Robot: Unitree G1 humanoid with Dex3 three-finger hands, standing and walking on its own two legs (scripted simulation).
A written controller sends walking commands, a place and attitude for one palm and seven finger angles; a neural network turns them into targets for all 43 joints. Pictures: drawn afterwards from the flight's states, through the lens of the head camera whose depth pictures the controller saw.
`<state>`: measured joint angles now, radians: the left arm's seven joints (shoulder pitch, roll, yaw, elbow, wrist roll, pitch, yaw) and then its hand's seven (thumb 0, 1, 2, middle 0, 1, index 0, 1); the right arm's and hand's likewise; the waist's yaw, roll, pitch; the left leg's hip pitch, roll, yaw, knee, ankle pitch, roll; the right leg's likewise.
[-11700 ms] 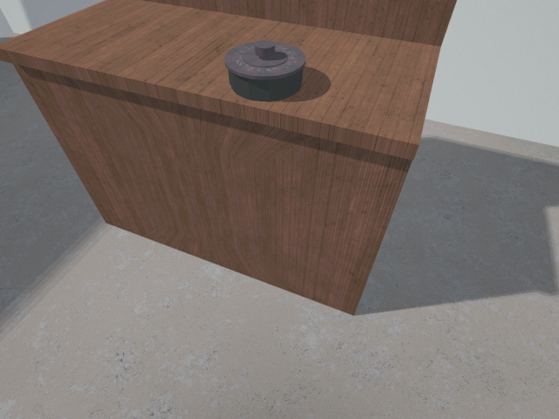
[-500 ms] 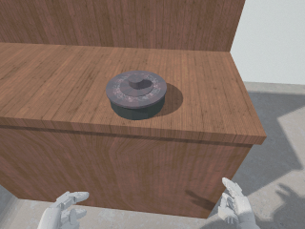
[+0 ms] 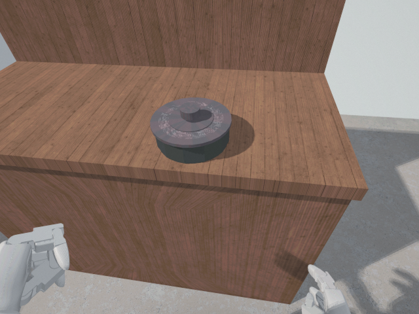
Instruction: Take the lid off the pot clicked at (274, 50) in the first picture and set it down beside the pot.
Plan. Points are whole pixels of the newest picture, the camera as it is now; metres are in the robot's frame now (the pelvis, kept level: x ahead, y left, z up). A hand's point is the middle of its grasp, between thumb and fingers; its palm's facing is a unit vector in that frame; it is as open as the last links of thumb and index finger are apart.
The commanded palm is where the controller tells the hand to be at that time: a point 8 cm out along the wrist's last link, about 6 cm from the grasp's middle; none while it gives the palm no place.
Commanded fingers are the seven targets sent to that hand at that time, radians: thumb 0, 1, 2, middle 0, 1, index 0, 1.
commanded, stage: raise the hand higher, near the body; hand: left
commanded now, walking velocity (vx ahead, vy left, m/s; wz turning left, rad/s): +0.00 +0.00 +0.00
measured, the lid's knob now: (190, 111) +0.51 +0.12 +0.15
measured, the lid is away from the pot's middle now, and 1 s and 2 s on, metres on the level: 0.00 0.00 0.00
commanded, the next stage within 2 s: reach forward and open the fingers in 0.66 s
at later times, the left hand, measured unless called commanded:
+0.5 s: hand (50, 223) +0.17 +0.25 +0.18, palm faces +0.39 -0.81 -0.43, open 3.1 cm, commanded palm +0.12 +0.28 +0.21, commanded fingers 0.00 0.90 0.90 -1.30 -1.50 -1.30 -1.50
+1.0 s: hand (29, 197) +0.19 +0.27 +0.21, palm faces +0.42 -0.23 -0.88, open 2.9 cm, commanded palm +0.15 +0.28 +0.24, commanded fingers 0.00 0.56 1.17 -1.23 -1.04 -1.23 -1.04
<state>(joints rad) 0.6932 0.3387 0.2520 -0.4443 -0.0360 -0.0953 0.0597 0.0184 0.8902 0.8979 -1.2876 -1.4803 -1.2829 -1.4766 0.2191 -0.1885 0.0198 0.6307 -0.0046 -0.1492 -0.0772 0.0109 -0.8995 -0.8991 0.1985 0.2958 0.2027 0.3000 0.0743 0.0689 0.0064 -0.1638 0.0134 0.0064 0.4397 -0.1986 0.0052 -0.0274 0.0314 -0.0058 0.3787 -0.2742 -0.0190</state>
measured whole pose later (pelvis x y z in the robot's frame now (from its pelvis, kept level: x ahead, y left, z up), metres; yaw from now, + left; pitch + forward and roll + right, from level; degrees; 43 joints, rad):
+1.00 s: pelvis -0.02 +0.02 -0.01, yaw +0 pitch -2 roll +0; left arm 0.32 0.58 0.27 -0.63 0.54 0.13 0.08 0.01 0.76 0.99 -1.29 -1.34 -1.28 -1.33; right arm 0.10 -0.28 0.02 0.57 -0.01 0.08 0.00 0.01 -0.90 -0.90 0.20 0.30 0.20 0.30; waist 0.11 0.11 0.01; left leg -0.28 -0.02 0.02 0.51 -0.19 0.03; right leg -0.16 0.00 0.00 0.50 -0.30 0.01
